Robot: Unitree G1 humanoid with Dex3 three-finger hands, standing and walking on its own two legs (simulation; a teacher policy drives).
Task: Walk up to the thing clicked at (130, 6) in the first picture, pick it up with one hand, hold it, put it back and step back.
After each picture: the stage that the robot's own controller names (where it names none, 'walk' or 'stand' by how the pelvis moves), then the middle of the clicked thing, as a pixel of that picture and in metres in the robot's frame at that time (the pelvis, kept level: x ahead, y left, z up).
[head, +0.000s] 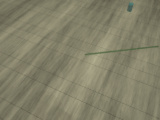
stand; (130, 7) +2.11 -0.70 -0.72
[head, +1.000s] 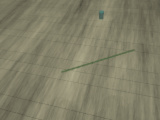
walk; (101, 15) +2.06 -0.15 -0.69
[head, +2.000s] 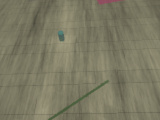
walk; (61, 36) +1.45 +0.32 -0.72
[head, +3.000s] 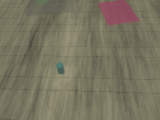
walk; (60, 68) +0.96 +0.28 -0.72
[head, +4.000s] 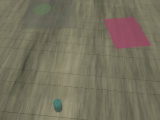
walk; (57, 105) +0.56 +0.21 -0.70
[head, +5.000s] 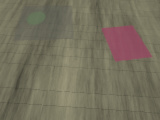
stand; out of the picture +0.37 +0.19 -0.72
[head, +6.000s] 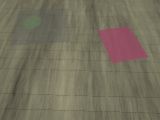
stand; out of the picture +0.36 +0.20 -0.73
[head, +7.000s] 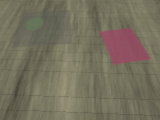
stand; out of the picture +0.36 +0.21 -0.73
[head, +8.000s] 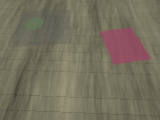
stand; out of the picture +0.35 +0.21 -0.73
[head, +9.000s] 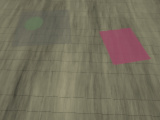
stand; out of the picture +0.35 +0.21 -0.73
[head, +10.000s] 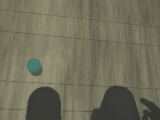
go down; (35, 67) +0.44 +0.21 -0.39
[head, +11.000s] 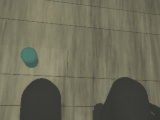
go down; (30, 58) +0.45 +0.21 -0.31
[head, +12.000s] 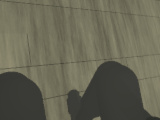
close in; out of the picture +0.44 +0.25 -0.23
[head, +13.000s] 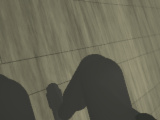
close; out of the picture +0.43 +0.27 -0.23
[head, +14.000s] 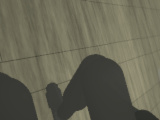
lift; out of the picture +0.42 +0.27 -0.23
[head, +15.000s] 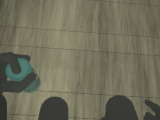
lift; (25, 76) +0.34 +0.20 -0.04
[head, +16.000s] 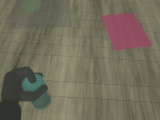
hold; (37, 92) +0.32 +0.16 -0.02
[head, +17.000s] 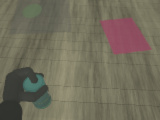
hold; (38, 92) +0.32 +0.17 -0.02
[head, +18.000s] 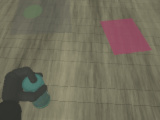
hold; (37, 92) +0.32 +0.17 -0.01
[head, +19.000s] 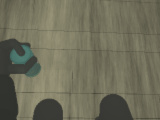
crouch; (27, 62) +0.41 +0.18 -0.09
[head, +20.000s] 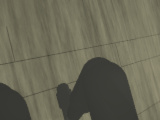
lower; out of the picture +0.45 +0.26 -0.22
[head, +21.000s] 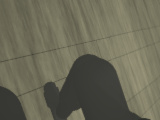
lower; out of the picture +0.44 +0.28 -0.23
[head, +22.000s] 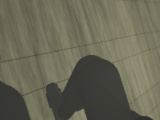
lower; out of the picture +0.44 +0.28 -0.23
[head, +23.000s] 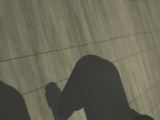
lower; out of the picture +0.44 +0.28 -0.24
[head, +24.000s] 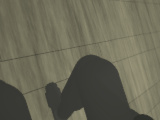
loosen; out of the picture +0.44 +0.27 -0.24
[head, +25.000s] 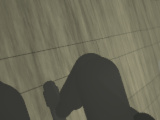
withdraw; out of the picture +0.43 +0.27 -0.23
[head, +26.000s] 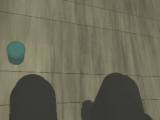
stand; (16, 53) +0.45 +0.22 -0.28
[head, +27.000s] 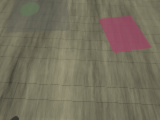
stand; out of the picture +0.37 +0.18 -0.64
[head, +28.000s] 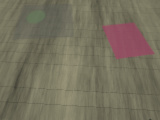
stand; out of the picture +0.38 +0.19 -0.67
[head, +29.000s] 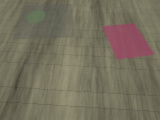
stand; out of the picture +0.38 +0.18 -0.67
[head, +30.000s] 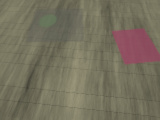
stand; out of the picture +0.39 +0.17 -0.72
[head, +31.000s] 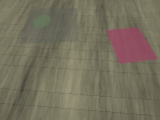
stand; out of the picture +0.37 +0.19 -0.73
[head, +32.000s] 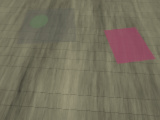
walk; out of the picture +0.36 +0.20 -0.73
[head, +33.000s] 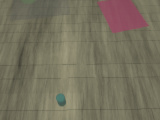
walk; (61, 100) +0.51 +0.20 -0.71
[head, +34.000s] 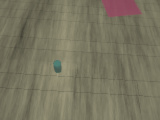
walk; (57, 66) +0.80 +0.19 -0.70
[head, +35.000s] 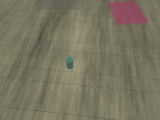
stand; (69, 63) +1.01 +0.17 -0.71
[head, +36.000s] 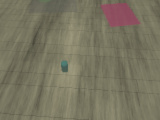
stand; (64, 66) +0.99 +0.18 -0.73
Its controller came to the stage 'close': yes
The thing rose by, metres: 0.70
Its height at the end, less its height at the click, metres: +0.00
